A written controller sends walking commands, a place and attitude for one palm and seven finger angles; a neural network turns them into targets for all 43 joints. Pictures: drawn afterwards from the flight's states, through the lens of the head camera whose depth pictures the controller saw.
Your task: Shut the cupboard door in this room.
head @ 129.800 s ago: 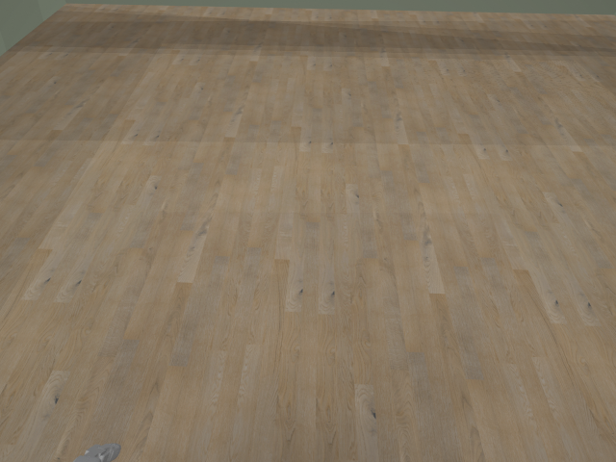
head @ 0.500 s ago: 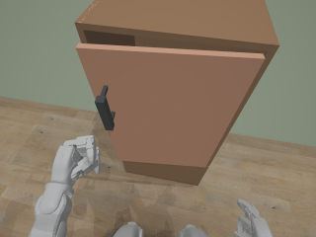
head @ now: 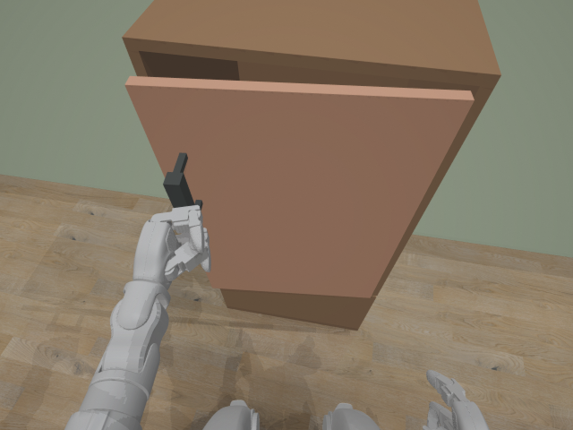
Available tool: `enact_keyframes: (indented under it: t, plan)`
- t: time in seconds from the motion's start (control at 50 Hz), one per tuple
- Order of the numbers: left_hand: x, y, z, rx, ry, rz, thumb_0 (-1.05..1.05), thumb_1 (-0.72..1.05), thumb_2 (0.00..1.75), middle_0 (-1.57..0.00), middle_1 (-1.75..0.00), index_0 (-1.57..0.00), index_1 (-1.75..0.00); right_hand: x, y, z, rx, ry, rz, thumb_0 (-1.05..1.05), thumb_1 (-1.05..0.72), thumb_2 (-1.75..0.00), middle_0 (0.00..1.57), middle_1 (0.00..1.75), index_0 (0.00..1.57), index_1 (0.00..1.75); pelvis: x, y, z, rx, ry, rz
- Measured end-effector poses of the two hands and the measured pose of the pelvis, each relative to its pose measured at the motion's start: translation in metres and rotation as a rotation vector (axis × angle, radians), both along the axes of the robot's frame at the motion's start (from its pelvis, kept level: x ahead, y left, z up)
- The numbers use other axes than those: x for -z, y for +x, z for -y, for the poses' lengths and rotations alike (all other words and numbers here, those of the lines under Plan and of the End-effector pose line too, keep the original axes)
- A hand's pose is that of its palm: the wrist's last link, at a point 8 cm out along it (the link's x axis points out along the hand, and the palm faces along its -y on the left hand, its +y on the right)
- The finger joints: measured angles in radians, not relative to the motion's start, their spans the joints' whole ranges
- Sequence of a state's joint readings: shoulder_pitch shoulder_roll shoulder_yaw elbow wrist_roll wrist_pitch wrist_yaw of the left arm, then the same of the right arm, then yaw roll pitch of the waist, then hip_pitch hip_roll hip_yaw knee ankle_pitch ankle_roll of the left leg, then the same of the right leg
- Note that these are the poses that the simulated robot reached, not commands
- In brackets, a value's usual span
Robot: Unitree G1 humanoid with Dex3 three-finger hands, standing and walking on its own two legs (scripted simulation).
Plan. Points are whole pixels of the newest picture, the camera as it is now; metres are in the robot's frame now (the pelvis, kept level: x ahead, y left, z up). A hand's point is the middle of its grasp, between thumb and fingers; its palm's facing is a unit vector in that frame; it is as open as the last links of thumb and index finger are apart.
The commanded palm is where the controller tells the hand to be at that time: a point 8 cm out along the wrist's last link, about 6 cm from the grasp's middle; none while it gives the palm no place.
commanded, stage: bring the fist close to the handle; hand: left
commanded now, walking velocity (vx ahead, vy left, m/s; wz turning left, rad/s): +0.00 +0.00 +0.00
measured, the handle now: (187, 195) +0.44 +0.16 +0.05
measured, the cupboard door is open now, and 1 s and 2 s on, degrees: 6 0 0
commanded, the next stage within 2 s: push the door shut along its arc in 0.36 s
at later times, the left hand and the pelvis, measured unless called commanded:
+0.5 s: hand (195, 249) +0.35 +0.14 +0.05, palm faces -0.06 -1.00 -0.02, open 3.1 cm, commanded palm +0.33 +0.19 +0.06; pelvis +0.00 +0.00 +0.00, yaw +0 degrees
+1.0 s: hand (204, 216) +0.40 +0.13 +0.05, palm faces -0.19 -0.98 -0.03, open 3.1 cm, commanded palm +0.40 +0.18 +0.06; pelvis -0.01 +0.01 -0.01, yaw +0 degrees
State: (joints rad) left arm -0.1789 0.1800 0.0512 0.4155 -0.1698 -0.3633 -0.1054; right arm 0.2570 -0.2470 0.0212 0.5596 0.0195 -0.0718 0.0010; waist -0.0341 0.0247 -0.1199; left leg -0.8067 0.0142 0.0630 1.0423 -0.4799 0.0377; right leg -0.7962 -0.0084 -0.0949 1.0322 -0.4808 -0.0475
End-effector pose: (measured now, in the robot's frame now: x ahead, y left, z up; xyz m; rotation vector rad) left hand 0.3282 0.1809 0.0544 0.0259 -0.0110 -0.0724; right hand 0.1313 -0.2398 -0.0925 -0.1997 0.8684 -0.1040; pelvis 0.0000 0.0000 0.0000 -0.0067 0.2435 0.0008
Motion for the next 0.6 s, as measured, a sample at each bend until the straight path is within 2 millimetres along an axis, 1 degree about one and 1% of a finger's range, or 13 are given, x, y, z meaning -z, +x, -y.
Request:
enact_keyframes:
  t: [0.08, 0.24, 0.36, 0.54, 0.6]
  plan:
    - [-0.002, 0.003, 0.001, -0.010, -0.001, 0.007, 0.02, 0.90, 0.90, -1.30, -1.50, -1.30, -1.50, 0.000, -0.007, 0.003, 0.018, 0.004, -0.021, 0.01, -0.91, -0.90, 0.20, 0.30, 0.20, 0.29, -0.001, 0.001, 0.000, 0.009, 0.004, 0.000]
    - [0.002, -0.006, -0.009, -0.028, 0.008, -0.004, 0.02, 0.90, 0.90, -1.30, -1.50, -1.30, -1.50, 0.000, -0.016, 0.007, 0.028, -0.003, -0.052, 0.01, -0.91, -0.90, 0.20, 0.30, 0.20, 0.29, -0.004, 0.000, 0.001, 0.009, 0.004, 0.007]
    - [0.001, -0.007, -0.013, -0.025, 0.002, 0.016, 0.02, 0.90, 0.90, -1.30, -1.50, -1.30, -1.50, 0.001, -0.014, 0.009, 0.026, -0.017, -0.049, 0.01, -0.91, -0.90, 0.20, 0.30, 0.20, 0.29, -0.002, -0.002, 0.000, 0.003, 0.000, 0.005]
    - [0.002, 0.001, -0.011, -0.005, -0.006, 0.008, 0.02, 0.90, 0.90, -1.30, -1.50, -1.30, -1.50, -0.002, -0.008, 0.004, 0.022, -0.016, -0.023, 0.01, -0.91, -0.90, 0.20, 0.30, 0.20, 0.29, -0.001, -0.004, -0.003, 0.003, -0.003, 0.003]
    - [0.003, 0.007, -0.011, 0.010, 0.005, 0.005, 0.02, 0.90, 0.90, -1.30, -1.50, -1.30, -1.50, -0.001, -0.008, 0.002, 0.018, -0.016, -0.024, 0.01, -0.91, -0.90, 0.20, 0.30, 0.20, 0.29, -0.001, -0.005, -0.003, 0.001, -0.003, 0.001]
